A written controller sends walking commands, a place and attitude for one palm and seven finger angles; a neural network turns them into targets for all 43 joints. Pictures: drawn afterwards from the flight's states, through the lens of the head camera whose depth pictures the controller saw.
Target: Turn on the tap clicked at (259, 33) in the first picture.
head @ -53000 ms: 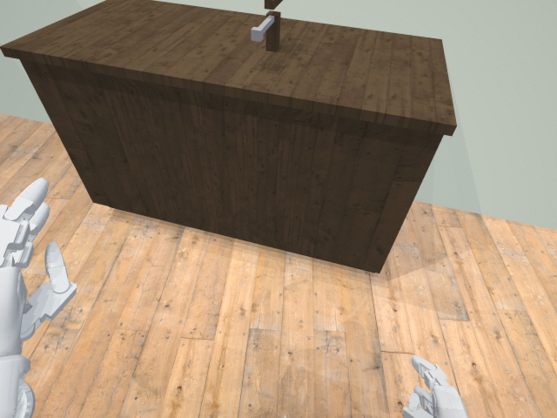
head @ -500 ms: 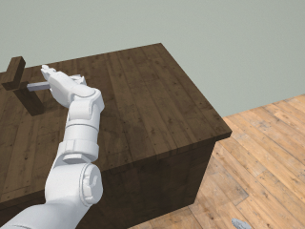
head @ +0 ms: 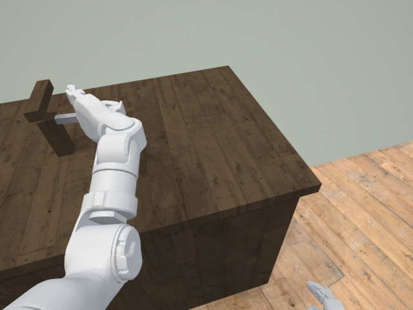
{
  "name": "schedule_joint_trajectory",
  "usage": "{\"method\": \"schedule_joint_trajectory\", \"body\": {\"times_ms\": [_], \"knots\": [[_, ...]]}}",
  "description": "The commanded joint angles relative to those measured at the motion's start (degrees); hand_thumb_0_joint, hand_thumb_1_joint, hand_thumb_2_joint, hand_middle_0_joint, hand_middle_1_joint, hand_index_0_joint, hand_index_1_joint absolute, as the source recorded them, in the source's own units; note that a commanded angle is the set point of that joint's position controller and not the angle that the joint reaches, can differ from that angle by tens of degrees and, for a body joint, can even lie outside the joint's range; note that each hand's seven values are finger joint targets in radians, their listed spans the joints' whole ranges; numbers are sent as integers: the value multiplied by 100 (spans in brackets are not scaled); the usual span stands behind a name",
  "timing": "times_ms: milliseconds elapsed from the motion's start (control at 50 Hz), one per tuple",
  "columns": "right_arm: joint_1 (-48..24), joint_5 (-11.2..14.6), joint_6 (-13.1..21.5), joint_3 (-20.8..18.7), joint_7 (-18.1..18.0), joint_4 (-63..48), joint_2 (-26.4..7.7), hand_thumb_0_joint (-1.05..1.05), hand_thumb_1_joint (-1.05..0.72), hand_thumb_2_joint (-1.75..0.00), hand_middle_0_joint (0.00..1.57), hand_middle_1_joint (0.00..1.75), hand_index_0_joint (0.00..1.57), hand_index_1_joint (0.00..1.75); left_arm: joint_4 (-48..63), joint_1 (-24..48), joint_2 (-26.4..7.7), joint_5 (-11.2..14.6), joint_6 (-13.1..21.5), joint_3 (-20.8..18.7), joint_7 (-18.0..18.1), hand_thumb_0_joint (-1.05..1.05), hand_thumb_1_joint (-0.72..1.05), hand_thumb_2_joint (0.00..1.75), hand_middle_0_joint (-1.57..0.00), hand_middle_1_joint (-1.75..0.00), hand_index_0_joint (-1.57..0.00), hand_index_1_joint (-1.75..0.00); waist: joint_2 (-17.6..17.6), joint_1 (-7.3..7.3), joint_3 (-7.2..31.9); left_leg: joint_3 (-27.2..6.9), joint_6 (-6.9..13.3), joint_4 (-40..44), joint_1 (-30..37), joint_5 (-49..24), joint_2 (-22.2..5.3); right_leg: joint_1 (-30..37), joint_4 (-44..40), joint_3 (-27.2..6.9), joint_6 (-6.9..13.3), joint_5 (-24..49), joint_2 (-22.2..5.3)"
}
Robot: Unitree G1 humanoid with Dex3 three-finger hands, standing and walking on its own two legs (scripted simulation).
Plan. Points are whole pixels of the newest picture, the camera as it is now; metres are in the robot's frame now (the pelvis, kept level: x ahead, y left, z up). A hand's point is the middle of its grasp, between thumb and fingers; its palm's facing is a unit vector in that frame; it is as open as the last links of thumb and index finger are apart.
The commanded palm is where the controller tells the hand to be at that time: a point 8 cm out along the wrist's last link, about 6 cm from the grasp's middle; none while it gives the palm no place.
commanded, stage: lift the hand up off the lever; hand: left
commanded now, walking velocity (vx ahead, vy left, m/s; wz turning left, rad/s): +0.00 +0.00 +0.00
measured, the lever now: (118, 112) +0.51 +0.24 +0.14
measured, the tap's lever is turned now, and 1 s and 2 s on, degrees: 82 82 82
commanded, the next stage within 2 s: draw the hand back beside the body in 0.50 s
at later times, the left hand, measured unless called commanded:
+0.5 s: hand (124, 102) +0.43 +0.18 +0.22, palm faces +0.76 -0.65 -0.05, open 7.8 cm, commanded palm +0.37 +0.20 +0.22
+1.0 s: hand (93, 154) +0.31 +0.20 +0.20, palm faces +0.31 -0.93 -0.20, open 7.7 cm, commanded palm +0.29 +0.23 +0.20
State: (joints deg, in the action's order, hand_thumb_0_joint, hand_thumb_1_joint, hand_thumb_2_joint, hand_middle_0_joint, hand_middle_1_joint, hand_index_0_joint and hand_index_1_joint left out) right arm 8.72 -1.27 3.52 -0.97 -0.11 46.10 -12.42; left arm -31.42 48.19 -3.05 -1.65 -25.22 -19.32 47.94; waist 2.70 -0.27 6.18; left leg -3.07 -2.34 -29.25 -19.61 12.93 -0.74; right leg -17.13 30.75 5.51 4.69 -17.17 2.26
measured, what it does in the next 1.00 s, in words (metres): stands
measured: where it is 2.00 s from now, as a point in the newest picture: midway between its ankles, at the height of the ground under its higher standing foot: outside the picture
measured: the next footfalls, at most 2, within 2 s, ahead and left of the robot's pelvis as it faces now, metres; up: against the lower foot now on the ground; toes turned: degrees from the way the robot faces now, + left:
none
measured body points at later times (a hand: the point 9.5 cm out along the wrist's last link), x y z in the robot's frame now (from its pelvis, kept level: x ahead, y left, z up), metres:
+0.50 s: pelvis +0.00 +0.01 +0.00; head -0.01 -0.02 +0.45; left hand +0.39 +0.21 +0.22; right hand +0.16 -0.22 -0.11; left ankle +0.02 +0.15 -0.73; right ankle -0.01 -0.06 -0.73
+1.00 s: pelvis +0.00 +0.00 +0.01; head -0.04 -0.02 +0.46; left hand +0.29 +0.25 +0.21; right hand +0.17 -0.24 -0.07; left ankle +0.02 +0.15 -0.73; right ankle -0.01 -0.06 -0.73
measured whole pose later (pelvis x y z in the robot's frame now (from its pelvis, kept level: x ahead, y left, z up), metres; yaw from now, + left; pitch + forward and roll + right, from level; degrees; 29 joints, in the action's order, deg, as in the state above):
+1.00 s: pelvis +0.00 +0.00 +0.01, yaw -3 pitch -5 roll +0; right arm 10.2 1.8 3.3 -0.1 -3.1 37.1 -14.5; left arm 3.2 5.6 -18.1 6.0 -5.2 -10.1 8.4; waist 3.4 -1.8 -0.2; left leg -0.5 -1.4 -24.4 -6.8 12.3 -2.4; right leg -4.2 23.6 2.9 4.6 -14.1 4.0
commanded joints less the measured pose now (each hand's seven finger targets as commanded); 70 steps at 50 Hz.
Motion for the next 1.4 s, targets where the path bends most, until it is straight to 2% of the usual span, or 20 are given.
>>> {"method": "schedule_joint_trajectory", "body": {"times_ms": [0, 120, 260, 540, 580, 600, 620, 680, 720, 780, 800, 820, 860, 880, 940, 1060, 1100, 1220, 1280, 1380], "knots": [[-735, 16, 230, -148, -39, -788, -575, 0, -90, -90, 20, 30, 20, 30, 1172, 3040, -1046, -203, 261, 216, 4, 0, 90, 90, -15, -15, -15, -15, -467, 17, 1541, 334, 312, 151, 638, -1127, 162, 567, -627, -263, -388, 1502, -303], [-696, 1, 191, -151, -38, -801, -581, 0, -90, -90, 20, 30, 20, 30, 1202, 3084, -1210, -216, 242, 101, 18, 0, 90, 90, -15, -15, -15, -15, -511, -13, 1679, 363, 313, 144, 677, -1295, 153, 748, -614, -272, -394, 1781, -317], [-794, 34, 250, -164, 25, -816, -559, 0, -90, -90, 20, 30, 20, 30, 1462, 3011, -670, -124, 140, 502, -42, 0, 90, 90, -15, -15, -15, -15, -426, 14, 1558, 346, 280, 187, 901, -1397, 128, 620, -641, -189, -343, 1649, -244], [-984, 23, 148, -146, 51, -847, -535, 0, -90, -90, 20, 30, 20, 30, 1753, 2753, -751, -123, 91, 376, 32, 0, 90, 90, -15, -15, -15, -15, -583, -130, 1642, 401, 259, 208, 960, -1694, 105, 896, -632, -192, -349, 2072, -276], [-985, 46, 110, -155, 37, -842, -551, 0, -90, -90, 20, 30, 20, 30, 1773, 2664, -992, -95, 86, 195, 4, 0, 90, 90, -15, -15, -15, -15, -541, -183, 1667, 363, 251, 256, 953, -1690, 107, 986, -638, -191, -342, 2065, -282], [-669, 51, -75, -180, -87, -972, -711, 0, -90, -90, 20, 30, 20, 30, 2585, 1980, -704, -290, 208, 1247, -1025, 0, 90, 90, -15, -15, -15, -15, -939, 133, 1720, 449, 361, 248, 1241, -1799, 113, 1218, -429, -350, -360, 2635, -263], [-611, 118, -124, -204, -209, -1149, -688, 0, -90, -90, 20, 30, 20, 30, 2806, 1624, -1180, -204, 272, 784, -1470, 0, 90, 90, -15, -16, -15, -16, -865, 14, 1895, 484, 434, 255, 1317, -1903, 156, 1413, -456, -389, -382, 2984, -269], [-730, 292, -335, -28, -448, -1441, -600, 0, -90, -90, 20, 30, 20, 30, 3097, 139, -1445, 107, 245, 770, -2667, 0, 90, 90, -16, -16, -16, -16, -808, -155, 1342, 457, 472, 488, 1383, -1753, 130, 1622, -650, -458, -426, 3115, -271], [-1083, 431, -359, 122, -561, -1629, -560, 0, -90, -90, 20, 30, 20, 30, 3390, -240, -1636, 528, -18, 420, -2938, 0, 90, 90, -16, -17, -16, -17, -822, -308, 920, 449, 461, 622, 1322, -1403, 114, 1626, -959, -529, -477, 2695, -293], [-1444, 460, -229, 193, -585, -1642, -526, 0, -90, -90, 20, 30, 20, 30, 4131, -459, -1899, 792, -325, 10, -2717, 0, 90, 90, -16, -18, -16, -18, -667, -454, 559, 382, 424, 668, 1324, -1169, 99, 1457, -1218, -546, -468, 1943, -272], [-911, 254, -222, 36, -417, -1532, -682, 0, -90, -90, 20, 30, 20, 30, 3723, -1444, -2454, 802, 611, 468, -3392, 0, 90, 90, -16, -18, -16, -18, -610, -86, -90, 381, 462, 630, 1220, -758, -39, 1073, -1171, -643, -531, 1976, -343], [-919, 273, -177, 52, -341, -1696, -616, 0, -90, -90, 20, 30, 20, 30, 3825, -1671, -2634, 835, 1150, 275, -3646, 0, 90, 90, -16, -19, -16, -19, -510, -244, 119, 370, 488, 656, 1143, -641, 2, 1189, -1170, -693, -493, 1818, -348], [-998, 309, 49, 54, -298, -1904, -526, 0, -90, -90, 20, 30, 20, 30, 5028, -1349, -2653, 793, 2064, 568, -3938, 0, 90, 90, -16, -19, -16, -19, 143, -190, 458, 376, 531, 648, 1553, -624, 42, 1181, -1237, -736, -402, 1577, -359], [-959, 318, 139, 31, -291, -1890, -553, 0, -90, -90, 20, 30, 20, 30, 5346, -1311, -2767, 772, 2377, 547, -3987, 0, 90, 90, -16, -19, -16, -19, 372, -151, 467, 341, 520, 654, 1739, -597, 23, 1068, -1282, -700, -358, 1435, -338], [-887, 280, 378, 11, -282, -1843, -599, 0, -90, -90, 20, 30, 20, 30, 5319, -1627, -2635, 683, 2904, 674, -4068, 0, 90, 90, -17, -20, -17, -20, 128, -81, 373, 360, 540, 613, 1954, -657, 22, 907, -1413, -686, -354, 1469, -303], [-850, 306, 449, 17, -320, -1696, -652, 0, -90, -90, 20, 30, 20, 30, 4474, -2347, -2272, 647, 3258, 971, -4210, 0, 90, 90, -17, -22, -17, -22, -361, -62, -162, 285, 569, 806, 1883, -232, 25, 723, -1629, -646, -363, 780, -289], [-866, 310, 421, 30, -316, -1727, -644, 0, -90, -90, 20, 30, 20, 30, 4528, -2697, -2209, 651, 3336, 988, -4245, 0, 90, 90, -18, -23, -18, -23, -97, -117, -132, 255, 558, 888, 1923, -248, 22, 810, -1597, -614, -329, 802, -285], [-897, 224, 370, 57, -303, -1826, -613, 0, -90, -90, 20, 30, 20, 30, 5093, -3642, -2662, 680, 3465, 311, -4272, 0, 90, 90, -18, -25, -18, -25, -286, -288, 152, 233, 515, 934, 1814, -731, -32, 1277, -1479, -540, -314, 1390, -291], [-894, 193, 394, 64, -295, -1848, -592, 0, -90, -90, 20, 30, 20, 30, 5440, -4014, -2739, 647, 3488, 156, -4275, 0, 90, 90, -19, -26, -19, -26, 156, -320, 140, 252, 495, 908, 1870, -847, -36, 1269, -1488, -536, -286, 1482, -287], [-904, 170, 449, 85, -288, -1888, -605, 0, -90, -90, 20, 30, 20, 30, 5622, -4493, -2528, 629, 3438, 296, -4290, 0, 90, 90, -19, -27, -19, -27, -27, -289, -169, 192, 480, 946, 1846, -791, -81, 1068, -1512, -471, -282, 1294, -236]]}}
